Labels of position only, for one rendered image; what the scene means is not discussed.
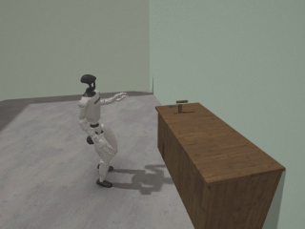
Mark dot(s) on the left robot thigh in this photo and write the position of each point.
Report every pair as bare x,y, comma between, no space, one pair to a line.
109,136

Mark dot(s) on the robot right upper arm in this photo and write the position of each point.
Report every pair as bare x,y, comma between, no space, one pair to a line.
83,106

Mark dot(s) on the left robot hand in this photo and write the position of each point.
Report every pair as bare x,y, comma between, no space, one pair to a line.
119,97

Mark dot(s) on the counter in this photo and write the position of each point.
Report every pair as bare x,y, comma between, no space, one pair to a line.
223,179

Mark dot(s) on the robot right shin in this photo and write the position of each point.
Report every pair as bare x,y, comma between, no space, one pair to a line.
103,170

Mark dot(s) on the right robot hand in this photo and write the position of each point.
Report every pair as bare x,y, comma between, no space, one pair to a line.
101,143

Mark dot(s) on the robot right forearm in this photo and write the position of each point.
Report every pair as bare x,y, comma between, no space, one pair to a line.
88,130

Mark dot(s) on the robot left forearm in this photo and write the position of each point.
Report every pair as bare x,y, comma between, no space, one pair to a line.
106,101

